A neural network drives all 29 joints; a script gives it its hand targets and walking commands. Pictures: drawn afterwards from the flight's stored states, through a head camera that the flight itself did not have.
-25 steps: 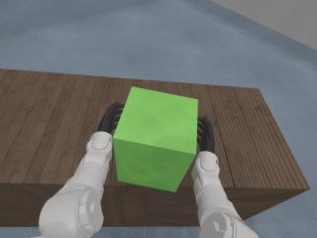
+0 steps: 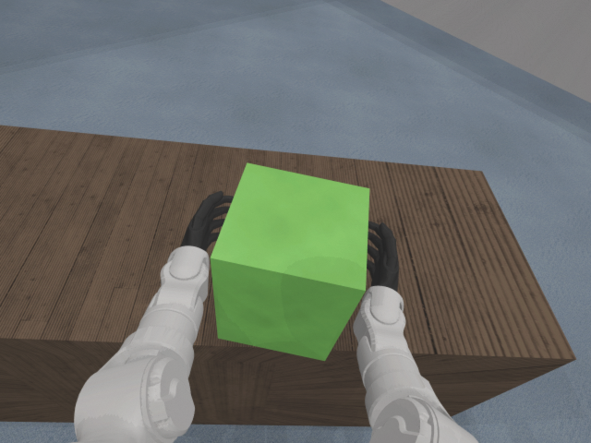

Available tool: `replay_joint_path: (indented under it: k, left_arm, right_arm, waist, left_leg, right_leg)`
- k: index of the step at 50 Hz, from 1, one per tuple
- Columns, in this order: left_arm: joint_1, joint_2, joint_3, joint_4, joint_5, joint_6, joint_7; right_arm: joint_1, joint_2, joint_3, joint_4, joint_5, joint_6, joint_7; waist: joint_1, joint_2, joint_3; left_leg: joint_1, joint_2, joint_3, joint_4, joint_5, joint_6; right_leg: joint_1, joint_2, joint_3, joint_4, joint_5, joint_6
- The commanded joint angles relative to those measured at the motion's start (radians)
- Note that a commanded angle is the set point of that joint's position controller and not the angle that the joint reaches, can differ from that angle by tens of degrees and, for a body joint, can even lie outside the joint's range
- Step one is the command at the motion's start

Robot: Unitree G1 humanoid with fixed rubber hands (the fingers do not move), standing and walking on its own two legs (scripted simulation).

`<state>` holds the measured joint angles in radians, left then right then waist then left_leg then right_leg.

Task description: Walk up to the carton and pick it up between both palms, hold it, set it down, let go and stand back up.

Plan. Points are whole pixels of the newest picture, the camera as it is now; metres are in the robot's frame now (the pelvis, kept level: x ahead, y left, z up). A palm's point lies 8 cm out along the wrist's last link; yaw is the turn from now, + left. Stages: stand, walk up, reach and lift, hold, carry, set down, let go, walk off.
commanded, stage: reach and lift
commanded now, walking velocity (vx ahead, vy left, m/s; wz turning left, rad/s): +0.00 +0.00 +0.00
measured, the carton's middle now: (288, 268) +0.40 +0.00 +0.00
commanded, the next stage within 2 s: none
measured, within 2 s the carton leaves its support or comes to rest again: leaves its support in 0.80 s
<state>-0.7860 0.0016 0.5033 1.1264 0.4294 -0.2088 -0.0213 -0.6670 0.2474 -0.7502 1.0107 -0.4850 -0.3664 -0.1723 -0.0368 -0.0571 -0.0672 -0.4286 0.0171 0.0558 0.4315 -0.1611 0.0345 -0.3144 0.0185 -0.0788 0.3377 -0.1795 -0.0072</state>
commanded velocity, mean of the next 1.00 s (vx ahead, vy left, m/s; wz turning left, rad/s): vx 0.00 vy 0.00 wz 0.00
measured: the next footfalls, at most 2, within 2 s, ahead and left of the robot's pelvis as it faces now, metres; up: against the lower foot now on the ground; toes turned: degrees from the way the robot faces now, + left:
none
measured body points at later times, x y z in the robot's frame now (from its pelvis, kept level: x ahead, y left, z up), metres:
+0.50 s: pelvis +0.00 +0.01 +0.00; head +0.05 +0.05 +0.45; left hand +0.42 +0.14 +0.03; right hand +0.37 -0.13 +0.03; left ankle +0.03 +0.09 -0.74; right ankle -0.02 -0.11 -0.74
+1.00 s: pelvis +0.00 +0.00 +0.00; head +0.03 +0.03 +0.45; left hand +0.42 +0.12 +0.05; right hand +0.37 -0.15 +0.04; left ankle +0.03 +0.09 -0.74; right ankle -0.02 -0.11 -0.74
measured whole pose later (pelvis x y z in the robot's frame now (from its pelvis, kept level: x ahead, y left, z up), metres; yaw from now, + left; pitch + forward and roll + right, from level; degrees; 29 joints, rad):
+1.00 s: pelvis +0.00 +0.00 +0.00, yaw -2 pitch +12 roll -2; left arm -0.82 0.04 0.27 1.26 0.20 -0.26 0.07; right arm -0.64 0.13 -0.48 1.09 -0.25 -0.38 -0.22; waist -0.04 -0.04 -0.16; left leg -0.49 0.03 0.08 0.44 -0.16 0.03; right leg -0.38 0.03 -0.06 0.34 -0.16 -0.01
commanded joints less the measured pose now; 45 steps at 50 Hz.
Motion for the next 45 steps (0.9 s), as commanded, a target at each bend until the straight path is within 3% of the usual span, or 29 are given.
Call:
replay_joint_path:
  k: [1,11,13,17,19,24,27,32,40,45]
  left_arm:
    - [-0.588,-0.496,-0.228,-0.038,0.039,-0.050,-0.082]
    - [-0.591,-0.514,-0.249,-0.037,0.021,-0.066,-0.069]
    - [-0.620,-0.531,-0.274,-0.049,0.010,-0.076,-0.064]
    - [-0.666,-0.533,-0.289,-0.064,0.000,-0.106,-0.053]
    - [-0.682,-0.545,-0.313,-0.075,-0.015,-0.119,-0.052]
    - [-0.687,-0.580,-0.363,-0.073,-0.043,-0.142,-0.039]
    - [-0.704,-0.569,-0.358,-0.052,-0.042,-0.155,-0.035]
    - [-0.744,-0.571,-0.393,-0.043,-0.070,-0.170,-0.036]
    - [-0.773,-0.560,-0.405,-0.011,-0.112,-0.170,-0.041]
    - [-0.772,-0.571,-0.429,-0.022,-0.155,-0.167,-0.043]
  right_arm:
    - [-0.581,0.461,0.299,0.036,-0.087,-0.062,0.153]
    - [-0.594,0.464,0.315,0.046,-0.073,-0.070,0.159]
    - [-0.610,0.456,0.320,0.037,-0.066,-0.082,0.159]
    - [-0.651,0.456,0.346,0.024,-0.059,-0.113,0.160]
    - [-0.650,0.451,0.363,0.037,-0.057,-0.125,0.157]
    - [-0.663,0.434,0.397,0.053,-0.043,-0.155,0.159]
    - [-0.680,0.429,0.408,0.067,-0.034,-0.165,0.155]
    - [-0.694,0.419,0.420,0.093,-0.021,-0.167,0.147]
    - [-0.736,0.439,0.489,0.053,0.021,-0.148,0.133]
    - [-0.774,0.456,0.576,-0.018,0.084,-0.117,0.131]
  waist:
    - [-0.025,0.144,-0.575]
    - [0.002,0.144,-0.596]
    - [-0.011,0.154,-0.643]
    - [0.008,0.144,-0.683]
    - [-0.011,0.136,-0.691]
    - [-0.005,0.154,-0.746]
    - [0.005,0.154,-0.737]
    - [-0.016,0.161,-0.756]
    - [-0.002,0.125,-0.769]
    - [0.006,0.120,-0.815]
  left_leg:
    - [0.333,0.040,0.013,0.000,0.323,-0.071]
    - [0.351,0.044,0.019,0.011,0.354,-0.076]
    - [0.374,0.043,0.017,0.016,0.379,-0.085]
    - [0.394,0.043,0.019,0.018,0.394,-0.082]
    - [0.413,0.045,0.014,0.018,0.443,-0.089]
    - [0.449,0.052,0.006,0.027,0.473,-0.096]
    - [0.424,0.044,0.011,0.022,0.439,-0.092]
    - [0.420,0.043,0.000,0.011,0.408,-0.091]
    - [0.343,0.028,0.010,-0.004,0.305,-0.070]
    - [0.327,0.024,-0.004,0.011,0.325,-0.063]
  right_leg:
    - [0.148,-0.002,-0.018,0.007,0.258,0.020]
    - [0.114,0.005,-0.024,0.008,0.245,0.013]
    - [0.103,0.008,-0.028,0.004,0.255,0.012]
    - [0.110,0.006,-0.021,0.000,0.274,0.010]
    - [0.130,0.011,-0.026,0.002,0.319,0.015]
    - [0.096,0.021,-0.028,-0.012,0.309,-0.003]
    - [0.109,0.015,-0.018,-0.014,0.312,-0.004]
    - [0.110,0.015,-0.017,-0.012,0.308,-0.008]
    - [0.173,0.005,0.011,0.005,0.332,0.000]
    - [0.193,0.010,0.026,0.026,0.376,0.003]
